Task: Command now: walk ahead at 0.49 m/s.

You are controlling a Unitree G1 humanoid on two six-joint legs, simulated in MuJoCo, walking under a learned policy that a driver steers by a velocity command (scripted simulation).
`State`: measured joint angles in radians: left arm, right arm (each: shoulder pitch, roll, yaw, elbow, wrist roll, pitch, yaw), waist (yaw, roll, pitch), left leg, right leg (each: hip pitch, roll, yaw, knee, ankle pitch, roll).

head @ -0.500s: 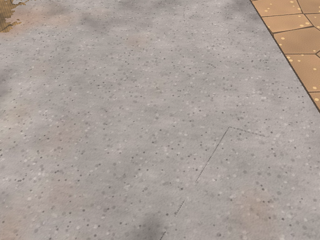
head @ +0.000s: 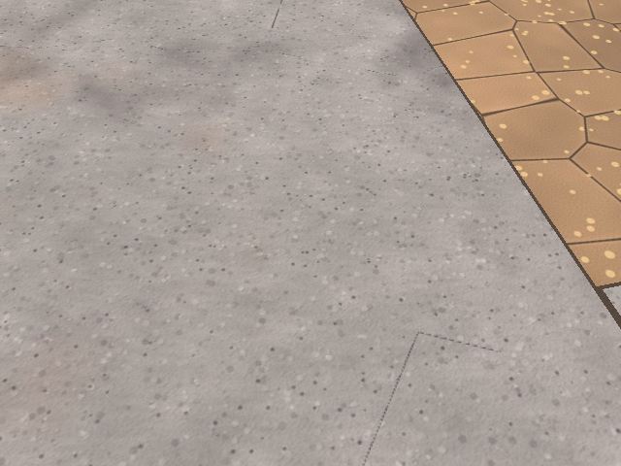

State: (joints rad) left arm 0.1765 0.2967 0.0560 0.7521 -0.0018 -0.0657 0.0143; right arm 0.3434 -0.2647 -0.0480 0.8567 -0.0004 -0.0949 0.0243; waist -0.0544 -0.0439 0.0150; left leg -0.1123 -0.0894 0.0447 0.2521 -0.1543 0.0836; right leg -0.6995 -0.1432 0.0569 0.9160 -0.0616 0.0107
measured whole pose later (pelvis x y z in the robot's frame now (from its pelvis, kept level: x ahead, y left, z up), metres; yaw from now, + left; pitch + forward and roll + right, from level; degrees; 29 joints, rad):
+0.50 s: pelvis +0.29 -0.06 +0.00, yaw +2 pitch +1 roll -2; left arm 0.30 0.26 0.05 0.82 0.01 -0.10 -0.02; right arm 0.21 -0.31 -0.05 0.81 0.02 -0.06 0.01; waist 0.03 0.05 0.02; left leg -0.64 0.10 -0.06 1.04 -0.22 0.00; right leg -0.15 0.05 -0.08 0.28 -0.16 -0.06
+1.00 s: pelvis +0.56 +0.04 +0.00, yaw +18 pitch +2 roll +0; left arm 0.15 0.30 0.05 0.74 0.01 -0.11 0.00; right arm 0.30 -0.28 -0.07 0.72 0.01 -0.05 0.02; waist -0.03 -0.03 0.04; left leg -0.26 -0.11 -0.05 0.39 -0.16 0.11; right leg -0.58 -0.09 0.06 1.06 -0.31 0.02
